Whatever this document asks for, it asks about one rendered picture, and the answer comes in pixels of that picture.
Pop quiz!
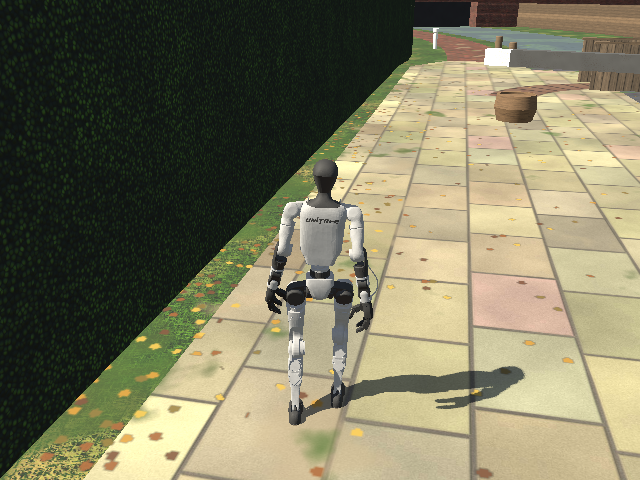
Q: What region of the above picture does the robot right hand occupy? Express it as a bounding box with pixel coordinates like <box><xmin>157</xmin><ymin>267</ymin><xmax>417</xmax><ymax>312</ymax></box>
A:
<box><xmin>349</xmin><ymin>301</ymin><xmax>373</xmax><ymax>333</ymax></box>

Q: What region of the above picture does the robot left forearm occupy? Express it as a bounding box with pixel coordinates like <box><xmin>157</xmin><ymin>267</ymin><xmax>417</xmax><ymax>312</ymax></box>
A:
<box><xmin>267</xmin><ymin>241</ymin><xmax>287</xmax><ymax>290</ymax></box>

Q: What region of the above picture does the robot left upper arm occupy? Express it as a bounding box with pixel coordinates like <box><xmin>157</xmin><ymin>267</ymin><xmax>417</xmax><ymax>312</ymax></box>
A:
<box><xmin>277</xmin><ymin>201</ymin><xmax>303</xmax><ymax>257</ymax></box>

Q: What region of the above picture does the robot right forearm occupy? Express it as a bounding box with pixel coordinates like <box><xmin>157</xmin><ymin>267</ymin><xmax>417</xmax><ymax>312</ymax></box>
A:
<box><xmin>353</xmin><ymin>247</ymin><xmax>372</xmax><ymax>303</ymax></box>

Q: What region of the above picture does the humanoid robot torso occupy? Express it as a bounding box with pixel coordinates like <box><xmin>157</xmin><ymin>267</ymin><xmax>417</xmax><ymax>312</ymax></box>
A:
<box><xmin>299</xmin><ymin>197</ymin><xmax>346</xmax><ymax>300</ymax></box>

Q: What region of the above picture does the robot right upper arm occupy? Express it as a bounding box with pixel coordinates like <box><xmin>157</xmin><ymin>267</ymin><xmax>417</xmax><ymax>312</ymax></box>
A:
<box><xmin>344</xmin><ymin>203</ymin><xmax>364</xmax><ymax>262</ymax></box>

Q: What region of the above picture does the robot right foot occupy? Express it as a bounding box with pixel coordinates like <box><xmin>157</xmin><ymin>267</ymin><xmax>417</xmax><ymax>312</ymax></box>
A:
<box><xmin>330</xmin><ymin>382</ymin><xmax>345</xmax><ymax>409</ymax></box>

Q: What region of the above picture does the robot left hand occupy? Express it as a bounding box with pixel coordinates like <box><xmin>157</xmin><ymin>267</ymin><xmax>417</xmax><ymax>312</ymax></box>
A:
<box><xmin>265</xmin><ymin>287</ymin><xmax>287</xmax><ymax>314</ymax></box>

